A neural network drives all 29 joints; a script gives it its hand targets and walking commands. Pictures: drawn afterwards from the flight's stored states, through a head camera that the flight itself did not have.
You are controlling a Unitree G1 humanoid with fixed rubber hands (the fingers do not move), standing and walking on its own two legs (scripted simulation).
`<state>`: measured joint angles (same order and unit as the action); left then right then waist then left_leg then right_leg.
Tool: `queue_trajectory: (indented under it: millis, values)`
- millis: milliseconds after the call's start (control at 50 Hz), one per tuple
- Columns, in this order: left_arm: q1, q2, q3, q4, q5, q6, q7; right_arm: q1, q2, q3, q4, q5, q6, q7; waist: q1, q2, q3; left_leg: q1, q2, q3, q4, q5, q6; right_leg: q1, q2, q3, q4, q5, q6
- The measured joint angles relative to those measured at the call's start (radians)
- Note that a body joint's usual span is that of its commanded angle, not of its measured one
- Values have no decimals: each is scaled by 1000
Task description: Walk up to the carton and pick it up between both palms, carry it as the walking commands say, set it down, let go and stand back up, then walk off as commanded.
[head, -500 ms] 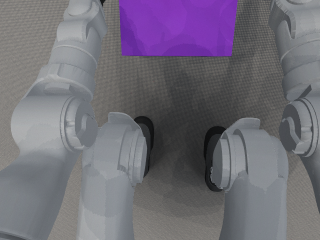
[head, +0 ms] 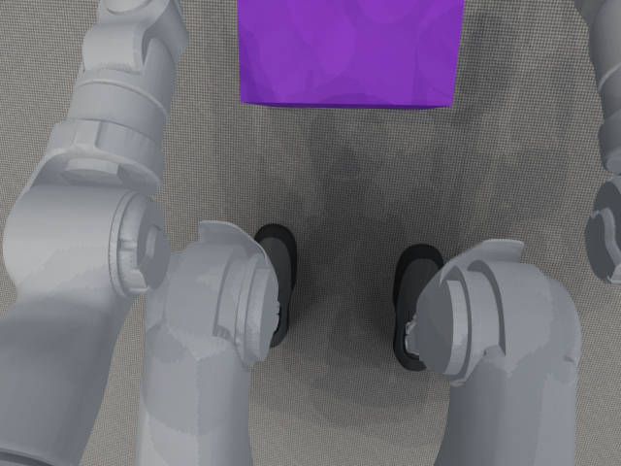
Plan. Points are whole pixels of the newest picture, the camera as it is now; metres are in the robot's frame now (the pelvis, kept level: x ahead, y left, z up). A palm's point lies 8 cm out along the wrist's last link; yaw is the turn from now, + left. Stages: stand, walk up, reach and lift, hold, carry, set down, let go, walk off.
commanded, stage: set down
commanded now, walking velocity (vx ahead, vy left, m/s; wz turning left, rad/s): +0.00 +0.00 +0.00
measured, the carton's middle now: out of the picture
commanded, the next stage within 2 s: let go in 1.30 s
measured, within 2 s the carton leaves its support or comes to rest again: neither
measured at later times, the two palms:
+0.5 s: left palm out of the picture +0.55 +0.19 -0.01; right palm out of the picture +0.59 -0.20 -0.01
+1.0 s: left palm out of the picture +0.55 +0.20 +0.14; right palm out of the picture +0.59 -0.20 +0.15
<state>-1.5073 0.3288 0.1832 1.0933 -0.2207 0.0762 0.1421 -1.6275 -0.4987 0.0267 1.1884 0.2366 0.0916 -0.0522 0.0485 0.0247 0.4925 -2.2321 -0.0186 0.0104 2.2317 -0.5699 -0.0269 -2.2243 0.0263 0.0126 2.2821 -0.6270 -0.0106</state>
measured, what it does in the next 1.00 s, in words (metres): rises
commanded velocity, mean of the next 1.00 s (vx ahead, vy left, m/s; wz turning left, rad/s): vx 0.00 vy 0.00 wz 0.00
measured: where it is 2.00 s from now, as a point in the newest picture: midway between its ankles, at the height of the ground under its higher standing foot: (341, 315)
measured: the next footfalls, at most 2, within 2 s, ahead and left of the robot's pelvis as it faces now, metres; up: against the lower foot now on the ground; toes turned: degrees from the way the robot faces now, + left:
none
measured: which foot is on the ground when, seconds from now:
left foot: down 0.00-1.00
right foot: down 0.00-1.00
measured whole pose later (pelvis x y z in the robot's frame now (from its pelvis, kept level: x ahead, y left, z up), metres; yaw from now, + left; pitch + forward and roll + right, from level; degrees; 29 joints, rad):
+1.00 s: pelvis +0.03 +0.00 +0.24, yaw -1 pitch +46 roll +2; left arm -1.17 0.21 0.35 0.77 -0.03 0.22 0.10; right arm -1.34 -0.42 -0.23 0.99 -0.01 0.22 0.05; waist 0.07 -0.01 0.01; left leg -1.76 -0.03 -0.02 1.34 -0.39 -0.03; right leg -1.76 0.05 0.05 1.39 -0.43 0.00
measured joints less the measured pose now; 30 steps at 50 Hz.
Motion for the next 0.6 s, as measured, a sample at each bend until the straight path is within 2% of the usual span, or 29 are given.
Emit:
queue_trajectory:
  millis: [140,300,600]
  values:
    - [45,-20,9,-53,17,35,25,42,0,-27,-34,-20,36,-4,7,-8,-119,12,-6,-5,-68,6,-1,13,1,0,-70,6,2]
    - [101,-34,48,-77,57,57,13,81,7,-81,-22,-75,51,25,11,-16,-257,39,-13,-8,-196,28,-2,39,1,5,-197,29,3]
    - [211,-77,100,-235,113,122,5,175,25,-146,-142,-136,107,50,19,-23,-397,166,-11,-13,-451,68,1,161,18,18,-459,82,9]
